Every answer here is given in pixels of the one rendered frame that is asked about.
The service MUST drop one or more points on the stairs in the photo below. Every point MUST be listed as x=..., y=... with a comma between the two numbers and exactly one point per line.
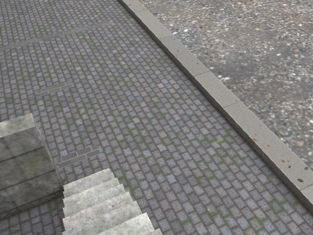
x=98, y=204

